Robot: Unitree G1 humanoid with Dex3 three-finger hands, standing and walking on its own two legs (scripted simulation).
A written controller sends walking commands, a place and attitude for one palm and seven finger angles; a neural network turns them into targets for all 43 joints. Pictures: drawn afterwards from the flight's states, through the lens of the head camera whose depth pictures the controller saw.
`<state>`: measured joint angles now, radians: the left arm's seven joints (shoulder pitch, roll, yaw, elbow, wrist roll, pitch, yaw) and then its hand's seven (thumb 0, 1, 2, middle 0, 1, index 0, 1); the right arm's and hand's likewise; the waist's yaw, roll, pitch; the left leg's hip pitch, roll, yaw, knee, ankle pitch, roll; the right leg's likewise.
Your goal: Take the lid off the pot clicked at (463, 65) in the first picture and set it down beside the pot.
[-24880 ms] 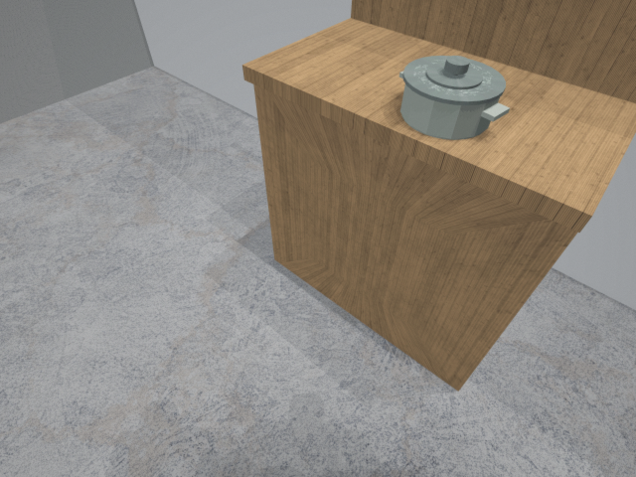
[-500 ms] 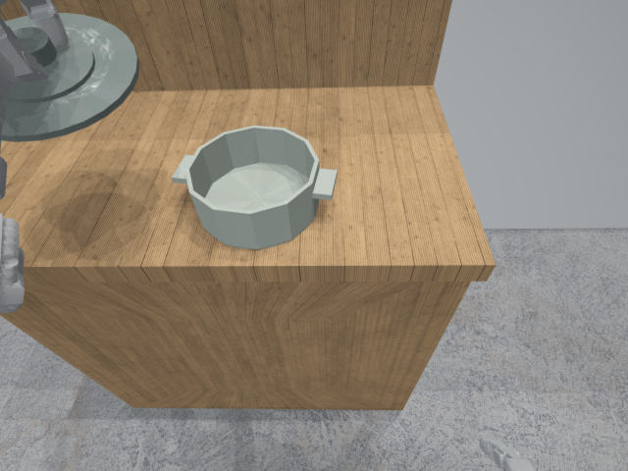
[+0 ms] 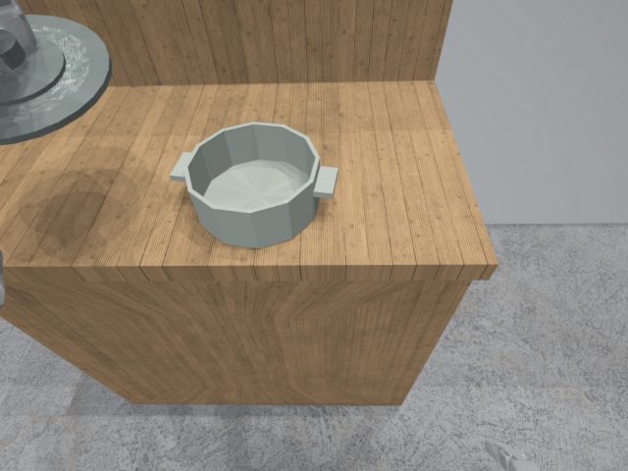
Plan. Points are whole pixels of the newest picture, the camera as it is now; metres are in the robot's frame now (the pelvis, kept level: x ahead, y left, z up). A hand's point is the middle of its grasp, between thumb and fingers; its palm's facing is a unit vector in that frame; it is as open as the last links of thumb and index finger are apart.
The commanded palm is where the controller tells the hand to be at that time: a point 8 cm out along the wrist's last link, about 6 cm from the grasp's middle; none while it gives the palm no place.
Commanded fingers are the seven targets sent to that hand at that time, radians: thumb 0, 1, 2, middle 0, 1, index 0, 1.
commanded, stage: lower the lid onto the table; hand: left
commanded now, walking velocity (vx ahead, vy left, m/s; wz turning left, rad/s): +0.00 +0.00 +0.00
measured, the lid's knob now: out of the picture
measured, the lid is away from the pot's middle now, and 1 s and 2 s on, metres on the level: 0.24 0.23 0.24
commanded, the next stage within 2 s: none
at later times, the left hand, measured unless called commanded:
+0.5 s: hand (29, 72) +0.47 +0.30 +0.27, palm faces -0.17 -0.15 -0.97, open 7.7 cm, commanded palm +0.45 +0.30 +0.34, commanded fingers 0.00 0.64 1.00 -0.93 -1.06 -0.85 -1.03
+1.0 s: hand (34, 113) +0.45 +0.31 +0.23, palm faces -0.26 -0.16 -0.95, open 7.7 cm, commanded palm +0.45 +0.31 +0.30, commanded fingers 0.00 0.64 1.00 -0.93 -1.06 -0.85 -1.03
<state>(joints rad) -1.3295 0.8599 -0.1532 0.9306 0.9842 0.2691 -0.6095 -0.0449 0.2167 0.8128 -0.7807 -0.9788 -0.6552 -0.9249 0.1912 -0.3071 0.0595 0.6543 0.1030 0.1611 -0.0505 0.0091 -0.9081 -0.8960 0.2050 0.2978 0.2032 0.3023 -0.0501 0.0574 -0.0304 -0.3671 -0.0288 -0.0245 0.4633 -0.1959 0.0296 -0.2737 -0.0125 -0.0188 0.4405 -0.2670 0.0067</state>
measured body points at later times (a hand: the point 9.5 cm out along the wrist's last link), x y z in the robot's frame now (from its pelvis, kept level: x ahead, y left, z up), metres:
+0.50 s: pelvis +0.01 +0.00 +0.00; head +0.05 -0.02 +0.45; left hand +0.47 +0.30 +0.33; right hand +0.10 -0.27 -0.13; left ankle +0.02 +0.10 -0.74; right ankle -0.03 -0.13 -0.74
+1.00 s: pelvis +0.01 +0.00 +0.00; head +0.05 -0.01 +0.45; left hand +0.46 +0.32 +0.29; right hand +0.12 -0.27 -0.12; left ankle +0.02 +0.10 -0.74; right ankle -0.03 -0.13 -0.74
